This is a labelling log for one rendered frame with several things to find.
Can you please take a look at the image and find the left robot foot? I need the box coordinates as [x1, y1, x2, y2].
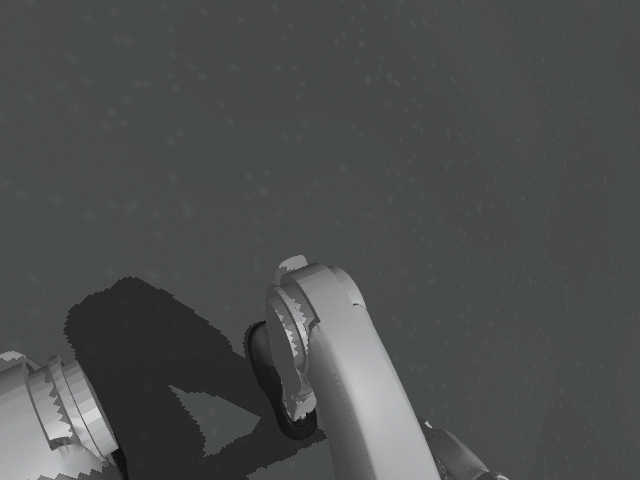
[111, 430, 129, 480]

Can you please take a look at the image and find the right robot hand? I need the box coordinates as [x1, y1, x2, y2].
[416, 416, 490, 480]

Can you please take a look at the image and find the right robot foot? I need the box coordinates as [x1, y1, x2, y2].
[248, 321, 317, 440]

